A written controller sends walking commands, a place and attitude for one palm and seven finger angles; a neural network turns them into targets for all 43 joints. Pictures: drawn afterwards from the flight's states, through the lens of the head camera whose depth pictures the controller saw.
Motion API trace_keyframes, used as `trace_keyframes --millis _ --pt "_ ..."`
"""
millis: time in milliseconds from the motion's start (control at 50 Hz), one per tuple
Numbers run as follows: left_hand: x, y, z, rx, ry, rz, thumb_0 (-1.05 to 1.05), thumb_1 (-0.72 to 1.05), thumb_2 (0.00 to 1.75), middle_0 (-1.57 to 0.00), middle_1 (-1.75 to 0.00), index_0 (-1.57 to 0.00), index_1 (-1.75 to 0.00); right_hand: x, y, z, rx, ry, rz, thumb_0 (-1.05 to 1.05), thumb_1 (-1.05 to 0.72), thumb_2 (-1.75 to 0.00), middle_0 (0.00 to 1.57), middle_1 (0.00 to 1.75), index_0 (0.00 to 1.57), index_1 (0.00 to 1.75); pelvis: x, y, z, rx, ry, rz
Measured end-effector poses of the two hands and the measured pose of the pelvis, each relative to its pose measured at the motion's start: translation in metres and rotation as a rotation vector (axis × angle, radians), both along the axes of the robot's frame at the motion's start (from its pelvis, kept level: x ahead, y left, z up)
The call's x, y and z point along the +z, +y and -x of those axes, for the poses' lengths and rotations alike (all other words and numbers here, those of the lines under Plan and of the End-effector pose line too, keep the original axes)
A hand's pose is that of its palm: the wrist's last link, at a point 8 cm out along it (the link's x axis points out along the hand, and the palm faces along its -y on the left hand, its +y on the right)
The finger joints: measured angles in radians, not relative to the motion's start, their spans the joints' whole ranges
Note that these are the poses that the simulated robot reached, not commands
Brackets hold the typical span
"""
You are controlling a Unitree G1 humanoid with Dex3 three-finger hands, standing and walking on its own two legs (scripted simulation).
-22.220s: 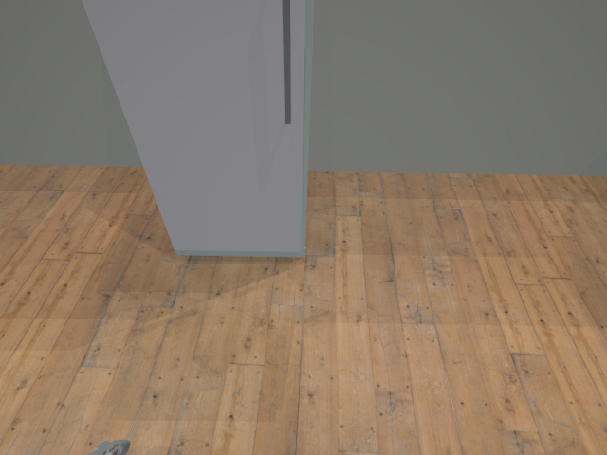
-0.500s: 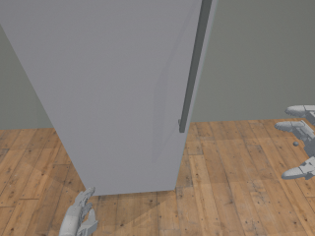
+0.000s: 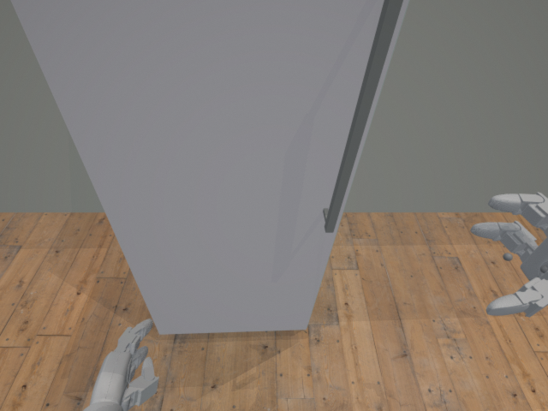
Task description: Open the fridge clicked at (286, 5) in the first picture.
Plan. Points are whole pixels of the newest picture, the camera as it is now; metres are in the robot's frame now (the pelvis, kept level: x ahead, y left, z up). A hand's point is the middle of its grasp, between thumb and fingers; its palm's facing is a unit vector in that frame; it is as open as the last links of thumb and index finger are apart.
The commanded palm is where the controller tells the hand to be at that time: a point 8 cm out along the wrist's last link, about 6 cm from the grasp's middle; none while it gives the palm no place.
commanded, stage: raise the hand to about handle height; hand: right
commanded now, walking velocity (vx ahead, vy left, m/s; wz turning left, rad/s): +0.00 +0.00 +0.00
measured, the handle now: (351, 133) +0.51 -0.11 +0.17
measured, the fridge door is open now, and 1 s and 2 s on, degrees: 0 0 0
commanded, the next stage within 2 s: move the hooked fingers beside the handle in 0.02 s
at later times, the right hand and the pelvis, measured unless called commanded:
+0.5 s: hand (471, 233) +0.31 -0.24 +0.16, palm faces -0.04 +1.00 -0.04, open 14.0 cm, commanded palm +0.28 -0.29 +0.16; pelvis +0.00 -0.01 +0.00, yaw +0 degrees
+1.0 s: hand (425, 205) +0.36 -0.20 +0.16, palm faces -0.05 +1.00 -0.03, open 14.0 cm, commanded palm +0.34 -0.25 +0.15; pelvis +0.00 -0.01 +0.00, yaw +1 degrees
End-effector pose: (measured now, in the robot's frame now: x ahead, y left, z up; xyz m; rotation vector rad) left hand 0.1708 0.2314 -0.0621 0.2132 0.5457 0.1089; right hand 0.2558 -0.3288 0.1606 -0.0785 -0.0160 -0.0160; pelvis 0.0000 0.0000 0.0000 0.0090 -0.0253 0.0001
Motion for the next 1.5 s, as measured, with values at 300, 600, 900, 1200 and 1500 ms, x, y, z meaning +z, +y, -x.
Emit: trace_keyframes --millis 300,600,900,1200,1500 --pt "-0.002 -0.008 0.0 -0.001 0.011 -0.003 0.02 0.9 0.9 -0.2 -0.3 -0.2 -0.3 -0.003 0.006 -0.012 0.023 -0.022 -0.026 -0.01 0.5 -0.3 0.3 1.2 0.3 1.2 -0.001 -0.006 0.0 -0.005 0.0 -0.003" --pt "-0.004 -0.017 0.009 0.025 0.03 0.023 0.02 0.9 0.9 -0.2 -0.3 -0.2 -0.3 0.0 0.037 -0.042 0.049 -0.031 -0.041 -0.01 0.5 -0.3 0.3 1.2 0.3 1.2 0.001 -0.012 -0.002 0.008 0.006 0.004" --pt "-0.012 -0.006 0.017 0.058 0.088 0.01 0.02 0.9 0.9 -0.2 -0.3 -0.2 -0.3 0.001 0.067 -0.077 0.067 -0.022 -0.054 -0.01 0.5 -0.3 0.3 1.2 0.3 1.2 0.001 -0.008 -0.002 0.006 0.017 0.009" --pt "-0.021 0.013 0.034 0.099 0.161 0.011 0.01 0.9 0.9 -0.2 -0.3 -0.2 -0.3 -0.003 0.089 -0.1 0.056 -0.002 -0.057 -0.01 0.5 -0.3 0.3 1.2 0.3 1.2 0.001 0.001 -0.004 0.013 0.029 0.014" --pt "-0.033 0.027 0.069 0.15 0.274 -0.006 0.01 0.9 0.9 -0.2 -0.3 -0.2 -0.3 -0.007 0.104 -0.144 0.064 0.036 -0.069 -0.01 0.5 -0.3 0.3 1.2 0.3 1.2 -0.001 0.005 0.001 0.017 0.065 0.013"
